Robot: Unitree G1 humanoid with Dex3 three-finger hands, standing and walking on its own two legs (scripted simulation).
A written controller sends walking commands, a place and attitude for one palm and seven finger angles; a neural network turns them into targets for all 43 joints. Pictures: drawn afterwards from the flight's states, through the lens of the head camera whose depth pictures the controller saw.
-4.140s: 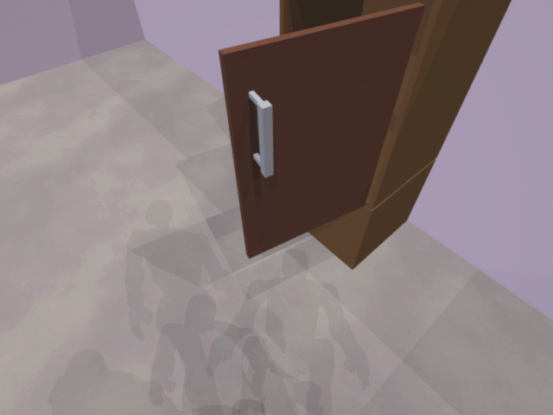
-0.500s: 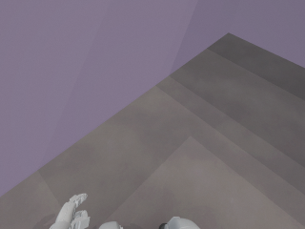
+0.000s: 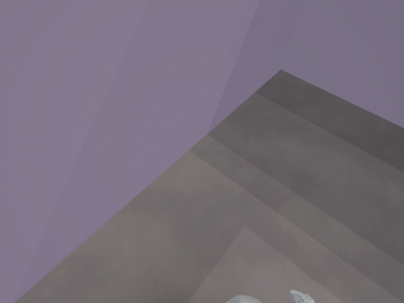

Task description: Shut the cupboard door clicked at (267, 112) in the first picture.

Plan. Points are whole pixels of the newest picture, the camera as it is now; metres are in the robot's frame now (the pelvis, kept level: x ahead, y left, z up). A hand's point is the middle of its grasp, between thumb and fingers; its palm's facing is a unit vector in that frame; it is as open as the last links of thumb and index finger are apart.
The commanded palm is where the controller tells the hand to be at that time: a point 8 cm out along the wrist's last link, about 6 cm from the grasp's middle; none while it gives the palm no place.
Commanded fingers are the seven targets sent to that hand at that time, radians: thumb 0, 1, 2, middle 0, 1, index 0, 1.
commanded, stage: turn to face it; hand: left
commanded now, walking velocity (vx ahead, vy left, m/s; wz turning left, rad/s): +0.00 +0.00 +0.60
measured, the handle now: out of the picture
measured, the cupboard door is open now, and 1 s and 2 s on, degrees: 77 77 77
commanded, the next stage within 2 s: none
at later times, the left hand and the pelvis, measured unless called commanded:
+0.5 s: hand (115, 288) +0.16 +0.21 -0.20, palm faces +0.26 -0.95 -0.18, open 7.4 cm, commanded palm none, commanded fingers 0.00 0.90 0.90 -0.20 -0.30 -0.20 -0.30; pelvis +0.12 +0.00 -0.02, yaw +16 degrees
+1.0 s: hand out of the picture +0.10 +0.15 -0.16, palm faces +0.57 -0.78 -0.25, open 7.4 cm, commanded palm none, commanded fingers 0.00 0.90 0.90 -0.20 -0.30 -0.20 -0.30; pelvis +0.16 -0.04 +0.00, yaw +36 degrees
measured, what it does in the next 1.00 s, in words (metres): walks ahead, turning left: right foot, then left foot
